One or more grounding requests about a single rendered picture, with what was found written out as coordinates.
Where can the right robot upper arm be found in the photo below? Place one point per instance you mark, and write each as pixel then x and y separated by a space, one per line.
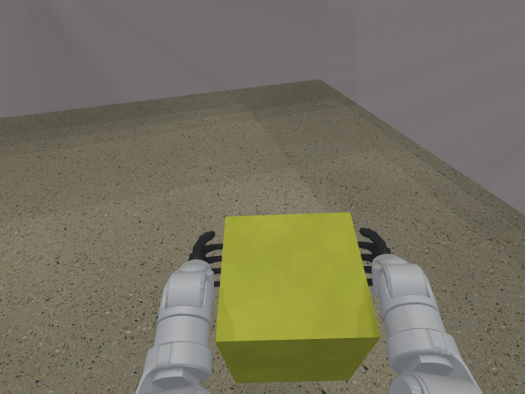
pixel 413 382

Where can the robot right hand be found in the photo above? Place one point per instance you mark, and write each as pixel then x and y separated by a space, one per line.
pixel 377 248

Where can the carton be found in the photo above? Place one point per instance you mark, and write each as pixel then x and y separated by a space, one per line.
pixel 294 303

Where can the robot left forearm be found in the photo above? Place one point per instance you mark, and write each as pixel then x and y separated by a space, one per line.
pixel 180 356

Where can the robot left hand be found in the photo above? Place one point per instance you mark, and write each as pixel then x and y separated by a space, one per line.
pixel 200 250

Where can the robot right forearm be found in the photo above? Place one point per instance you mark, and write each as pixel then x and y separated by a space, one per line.
pixel 417 340

